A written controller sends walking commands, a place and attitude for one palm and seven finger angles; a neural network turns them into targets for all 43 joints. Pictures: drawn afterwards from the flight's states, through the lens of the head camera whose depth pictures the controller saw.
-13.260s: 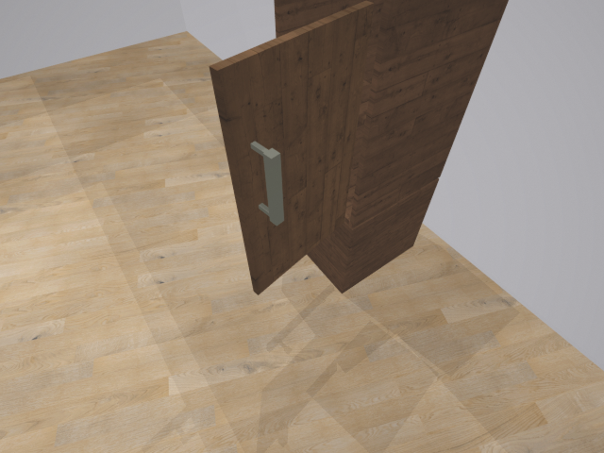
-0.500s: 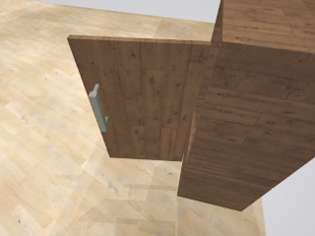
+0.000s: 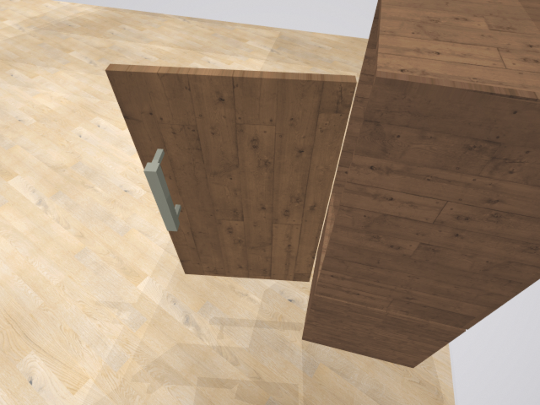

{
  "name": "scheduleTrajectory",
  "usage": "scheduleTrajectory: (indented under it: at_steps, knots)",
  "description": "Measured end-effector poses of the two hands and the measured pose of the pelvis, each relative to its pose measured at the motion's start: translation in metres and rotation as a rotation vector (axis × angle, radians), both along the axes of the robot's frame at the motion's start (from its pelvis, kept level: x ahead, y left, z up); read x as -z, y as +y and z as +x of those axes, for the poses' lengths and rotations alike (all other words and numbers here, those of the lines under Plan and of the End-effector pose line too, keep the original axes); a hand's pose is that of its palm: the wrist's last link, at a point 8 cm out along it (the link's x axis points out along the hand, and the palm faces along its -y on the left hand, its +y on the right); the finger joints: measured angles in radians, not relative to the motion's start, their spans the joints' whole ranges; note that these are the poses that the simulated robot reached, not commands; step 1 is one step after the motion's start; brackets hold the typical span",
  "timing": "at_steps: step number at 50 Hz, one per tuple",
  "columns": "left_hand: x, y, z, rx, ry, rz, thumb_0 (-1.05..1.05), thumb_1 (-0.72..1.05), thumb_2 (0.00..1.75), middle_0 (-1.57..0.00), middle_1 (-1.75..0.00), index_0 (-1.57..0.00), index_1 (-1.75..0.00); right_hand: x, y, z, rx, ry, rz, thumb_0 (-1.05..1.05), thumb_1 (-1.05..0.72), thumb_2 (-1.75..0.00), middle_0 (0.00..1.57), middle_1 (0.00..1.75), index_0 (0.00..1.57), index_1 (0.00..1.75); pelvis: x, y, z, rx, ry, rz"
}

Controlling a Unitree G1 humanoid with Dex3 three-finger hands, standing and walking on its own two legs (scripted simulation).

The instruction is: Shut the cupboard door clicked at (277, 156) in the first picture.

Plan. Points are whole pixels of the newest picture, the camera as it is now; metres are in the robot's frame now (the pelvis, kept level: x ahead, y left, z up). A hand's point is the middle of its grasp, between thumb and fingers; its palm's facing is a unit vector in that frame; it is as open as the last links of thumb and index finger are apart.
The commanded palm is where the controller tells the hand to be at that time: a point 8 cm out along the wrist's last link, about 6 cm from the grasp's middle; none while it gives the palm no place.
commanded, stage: look again from close up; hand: left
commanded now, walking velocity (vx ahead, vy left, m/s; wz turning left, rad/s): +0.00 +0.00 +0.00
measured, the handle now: (166, 192) +0.45 +0.22 +0.02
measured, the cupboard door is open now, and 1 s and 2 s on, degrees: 100 100 100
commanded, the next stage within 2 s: raise the hand and make a fist in 0.38 s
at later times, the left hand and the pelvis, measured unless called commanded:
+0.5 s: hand out of the picture +0.01 +0.18 -0.17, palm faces +0.00 -0.97 -0.23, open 7.4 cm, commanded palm +0.09 +0.23 -0.07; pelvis +0.00 -0.01 +0.00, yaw +0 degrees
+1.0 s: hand out of the picture +0.10 +0.21 -0.05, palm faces +0.05 -1.00 -0.03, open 5.7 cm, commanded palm +0.10 +0.25 -0.04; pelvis -0.10 +0.00 -0.10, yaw +1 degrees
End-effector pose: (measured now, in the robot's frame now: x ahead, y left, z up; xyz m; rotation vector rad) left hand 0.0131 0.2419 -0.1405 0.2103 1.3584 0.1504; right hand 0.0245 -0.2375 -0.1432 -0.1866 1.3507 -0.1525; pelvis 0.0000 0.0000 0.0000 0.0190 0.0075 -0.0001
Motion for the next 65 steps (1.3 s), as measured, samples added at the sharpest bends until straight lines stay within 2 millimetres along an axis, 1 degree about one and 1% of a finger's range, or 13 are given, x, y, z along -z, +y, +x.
scheduleTrajectory:
  at_steps: [25, 27, 32, 35, 37, 39, 41, 44, 46, 49, 53, 58, 65]
  knots:
    - [0.001, -0.012, -0.005, -0.017, -0.002, -0.003, 0.0, 0.91, 0.9, -0.21, -0.3, -0.2, -0.3, 0.0, -0.003, 0.005, 0.002, -0.009, 0.006, 0.0, -0.91, -0.9, 0.2, 0.3, 0.2, 0.3, 0.0, -0.007, 0.002, -0.006, -0.001, -0.007]
    - [-0.014, -0.004, 0.02, -0.096, -0.191, 0.005, 0.01, 0.91, 0.9, -0.21, -0.3, -0.2, -0.3, -0.003, -0.006, 0.012, 0.001, -0.124, -0.04, 0.0, -0.91, -0.9, 0.2, 0.3, 0.2, 0.3, 0.005, -0.006, -0.005, 0.007, -0.017, -0.008]
    - [-0.103, -0.002, 0.109, -0.074, -0.872, 0.029, 0.02, 0.91, 0.9, -0.23, -0.33, -0.22, -0.33, -0.009, -0.015, 0.046, -0.012, -0.478, -0.043, 0.0, -0.91, -0.9, 0.2, 0.3, 0.2, 0.3, 0.022, -0.005, -0.016, -0.055, 0.029, 0.02]
    - [-0.132, -0.006, 0.139, -0.001, -1.174, -0.031, 0.01, 0.91, 0.9, -0.26, -0.36, -0.25, -0.36, -0.01, -0.02, 0.07, -0.062, -0.603, -0.03, 0.0, -0.91, -0.9, 0.2, 0.3, 0.2, 0.3, 0.035, -0.007, -0.032, -0.046, 0.098, 0.019]
    - [-0.136, -0.012, 0.14, 0.085, -1.315, -0.101, 0.01, 0.91, 0.9, -0.28, -0.39, -0.28, -0.39, -0.013, -0.022, 0.083, -0.094, -0.674, -0.028, 0.0, -0.91, -0.9, 0.2, 0.3, 0.2, 0.3, 0.046, -0.01, -0.043, -0.027, 0.143, 0.027]
    - [-0.128, -0.018, 0.131, 0.188, -1.387, -0.166, 0.0, 0.91, 0.9, -0.31, -0.43, -0.31, -0.42, -0.015, -0.025, 0.095, -0.121, -0.745, -0.033, 0.01, -0.9, -0.9, 0.2, 0.3, 0.2, 0.3, 0.06, -0.011, -0.054, -0.005, 0.179, 0.034]
    - [-0.112, -0.017, 0.115, 0.239, -1.371, -0.216, 0.0, 0.91, 0.9, -0.35, -0.46, -0.34, -0.46, -0.015, -0.026, 0.104, -0.138, -0.806, -0.045, 0.01, -0.9, -0.9, 0.2, 0.3, 0.2, 0.3, 0.073, -0.011, -0.064, 0.003, 0.196, 0.028]
    - [-0.087, -0.004, 0.085, 0.178, -1.297, -0.234, 0.01, 0.9, 0.9, -0.4, -0.52, -0.4, -0.51, -0.015, -0.023, 0.11, -0.146, -0.867, -0.064, 0.01, -0.91, -0.9, 0.2, 0.3, 0.2, 0.3, 0.088, -0.009, -0.078, 0.0, 0.201, 0.017]
    - [-0.079, 0.007, 0.068, 0.12, -1.279, -0.203, 0.01, 0.9, 0.9, -0.44, -0.56, -0.44, -0.55, -0.013, -0.018, 0.108, -0.158, -0.887, -0.073, 0.01, -0.91, -0.9, 0.19, 0.3, 0.2, 0.3, 0.095, -0.006, -0.085, -0.008, 0.2, -0.001]
    - [-0.085, 0.016, 0.059, 0.109, -1.329, -0.154, 0.02, 0.9, 0.9, -0.49, -0.62, -0.49, -0.61, -0.006, -0.004, 0.099, -0.183, -0.885, -0.079, 0.01, -0.91, -0.9, 0.19, 0.3, 0.2, 0.3, 0.102, 0.0, -0.094, -0.017, 0.195, -0.027]
    - [-0.103, 0.01, 0.072, 0.194, -1.413, -0.185, 0.02, 0.9, 0.9, -0.56, -0.69, -0.56, -0.69, 0.008, 0.018, 0.076, -0.19, -0.835, -0.059, 0.01, -0.9, -0.9, 0.19, 0.3, 0.2, 0.3, 0.104, 0.008, -0.102, -0.025, 0.189, -0.053]
    - [-0.109, 0.0, 0.095, 0.246, -1.337, -0.261, 0.02, 0.9, 0.9, -0.65, -0.79, -0.65, -0.79, 0.015, 0.04, 0.04, -0.125, -0.749, -0.018, 0.01, -0.9, -0.9, 0.2, 0.3, 0.2, 0.3, 0.094, 0.019, -0.105, -0.017, 0.18, -0.059]
    - [-0.121, 0.022, 0.098, 0.176, -1.298, -0.176, 0.02, 0.9, 0.9, -0.78, -0.93, -0.78, -0.93, 0.011, 0.048, 0.012, -0.085, -0.665, -0.02, 0.01, -0.9, -0.9, 0.2, 0.3, 0.2, 0.3, 0.081, 0.033, -0.096, -0.003, 0.183, -0.054]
